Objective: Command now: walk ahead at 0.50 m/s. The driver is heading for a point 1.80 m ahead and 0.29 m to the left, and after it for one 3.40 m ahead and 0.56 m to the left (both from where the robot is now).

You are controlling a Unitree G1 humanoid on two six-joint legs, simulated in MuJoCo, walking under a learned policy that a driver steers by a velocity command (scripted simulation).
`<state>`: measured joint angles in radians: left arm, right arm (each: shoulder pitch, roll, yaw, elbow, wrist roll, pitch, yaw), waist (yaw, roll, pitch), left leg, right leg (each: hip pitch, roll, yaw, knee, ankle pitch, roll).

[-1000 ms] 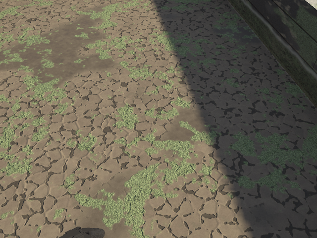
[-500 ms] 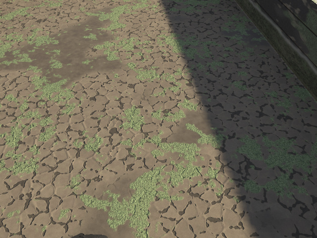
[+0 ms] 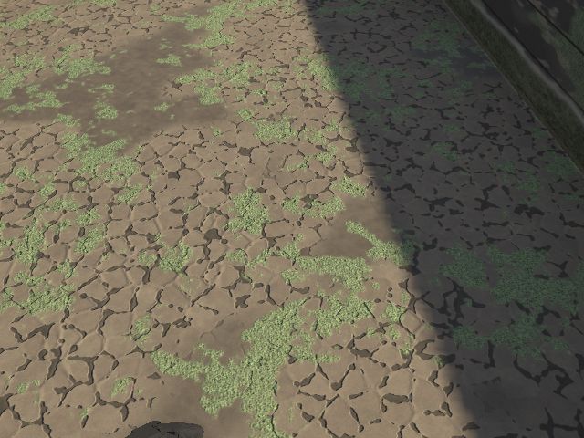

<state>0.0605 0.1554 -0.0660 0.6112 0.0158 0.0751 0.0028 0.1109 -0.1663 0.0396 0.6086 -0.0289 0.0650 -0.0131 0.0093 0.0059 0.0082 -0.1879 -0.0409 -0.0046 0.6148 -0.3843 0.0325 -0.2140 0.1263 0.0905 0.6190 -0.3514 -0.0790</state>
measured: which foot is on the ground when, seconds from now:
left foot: down 0.00-1.00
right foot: down 0.00-1.00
